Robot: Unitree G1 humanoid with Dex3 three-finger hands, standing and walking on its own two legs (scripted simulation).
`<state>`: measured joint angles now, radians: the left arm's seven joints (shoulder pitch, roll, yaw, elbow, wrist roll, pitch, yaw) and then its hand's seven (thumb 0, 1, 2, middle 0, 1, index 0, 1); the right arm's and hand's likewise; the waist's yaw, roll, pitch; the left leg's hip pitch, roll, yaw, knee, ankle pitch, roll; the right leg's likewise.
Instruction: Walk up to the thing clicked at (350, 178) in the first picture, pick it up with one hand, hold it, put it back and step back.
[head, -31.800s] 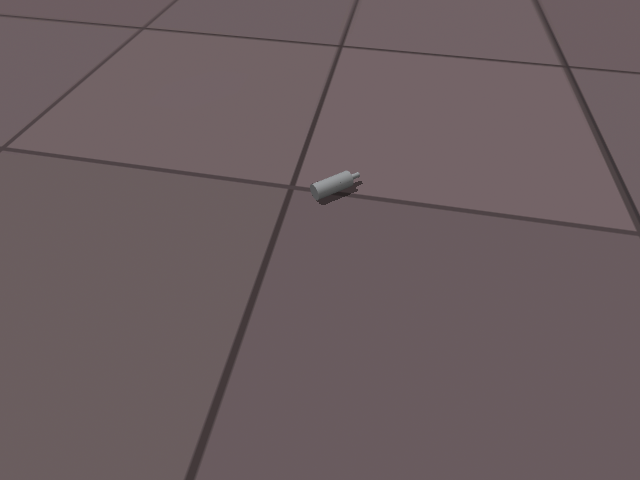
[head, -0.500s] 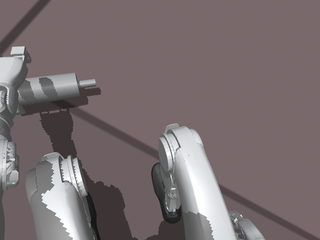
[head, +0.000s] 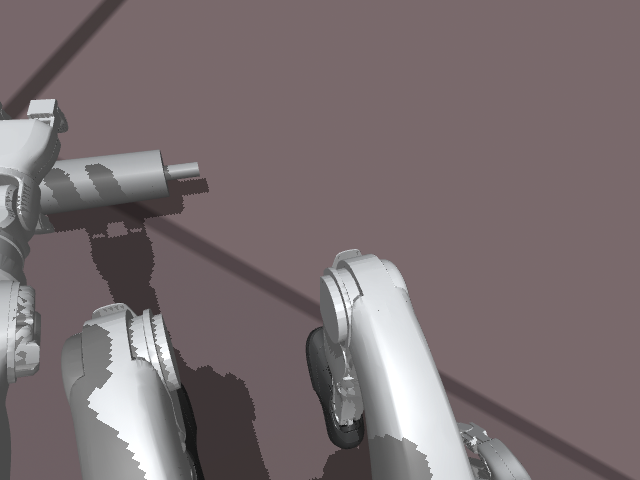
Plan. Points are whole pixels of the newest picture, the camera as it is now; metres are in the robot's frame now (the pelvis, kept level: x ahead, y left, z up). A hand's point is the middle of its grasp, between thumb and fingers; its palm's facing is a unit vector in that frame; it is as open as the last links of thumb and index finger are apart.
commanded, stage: rise first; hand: left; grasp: from above
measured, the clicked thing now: (120, 179) +0.53 +0.18 -0.29
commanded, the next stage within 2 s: approach in 0.14 s
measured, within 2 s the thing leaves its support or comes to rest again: neither
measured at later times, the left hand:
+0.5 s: hand (58, 167) +0.51 +0.22 -0.16, palm faces -0.43 -0.02 -0.90, open 13.4 cm
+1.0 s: hand (70, 182) +0.50 +0.22 -0.19, palm faces -0.50 -0.03 -0.87, open 13.1 cm
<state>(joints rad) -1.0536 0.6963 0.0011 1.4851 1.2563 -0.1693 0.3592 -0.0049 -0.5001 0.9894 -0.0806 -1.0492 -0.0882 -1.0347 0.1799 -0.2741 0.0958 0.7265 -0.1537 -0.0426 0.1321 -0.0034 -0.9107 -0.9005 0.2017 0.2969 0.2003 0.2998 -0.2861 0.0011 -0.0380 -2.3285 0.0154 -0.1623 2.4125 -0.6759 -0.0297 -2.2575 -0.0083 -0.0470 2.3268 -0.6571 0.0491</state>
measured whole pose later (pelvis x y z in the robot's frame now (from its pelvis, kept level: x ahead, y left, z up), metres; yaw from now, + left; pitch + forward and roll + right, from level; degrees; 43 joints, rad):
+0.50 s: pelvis +0.00 +0.00 +0.00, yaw +0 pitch +34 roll -7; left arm -1.15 0.67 -0.06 1.57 1.26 -0.16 0.39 -0.01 -0.46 1.04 -0.10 -1.11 -0.11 -1.09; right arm 0.18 -0.27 0.11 0.74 -0.17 -0.07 0.13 0.00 -0.91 -0.89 0.20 0.30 0.20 0.30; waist -0.32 -0.01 -0.04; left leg -2.35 0.01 -0.16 2.42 -0.67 -0.03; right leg -2.28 -0.01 -0.04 2.33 -0.65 0.05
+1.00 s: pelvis +0.00 +0.00 -0.01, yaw -1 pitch +33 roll -8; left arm -1.07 0.68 -0.01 1.48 1.22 -0.14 0.33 0.00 -0.43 1.09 -0.11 -1.16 -0.12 -1.14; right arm 0.23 -0.28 0.13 0.70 -0.17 -0.04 0.15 0.00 -0.91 -0.89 0.20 0.30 0.20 0.30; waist -0.31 0.01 0.02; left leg -2.35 0.02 -0.18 2.45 -0.68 -0.04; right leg -2.29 0.00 -0.06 2.35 -0.65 0.05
